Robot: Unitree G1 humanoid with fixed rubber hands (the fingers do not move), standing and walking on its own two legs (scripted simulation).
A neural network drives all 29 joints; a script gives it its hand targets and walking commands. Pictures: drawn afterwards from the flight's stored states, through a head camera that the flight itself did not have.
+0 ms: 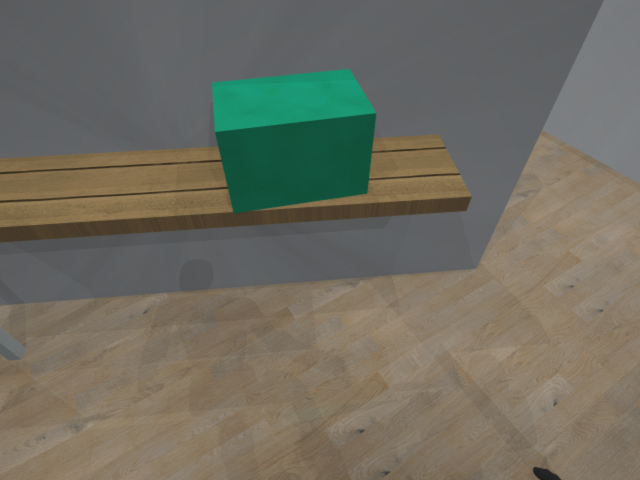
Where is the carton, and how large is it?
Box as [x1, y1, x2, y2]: [212, 69, 375, 212]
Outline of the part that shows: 349,69 212,82 215,133 234,212 366,193 375,112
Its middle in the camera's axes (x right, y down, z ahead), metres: -0.07 -0.22 +0.87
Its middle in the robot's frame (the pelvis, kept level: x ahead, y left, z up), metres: +0.82 +0.06 -0.02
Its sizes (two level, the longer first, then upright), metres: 0.309 0.199 0.206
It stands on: a table, 0.64 m high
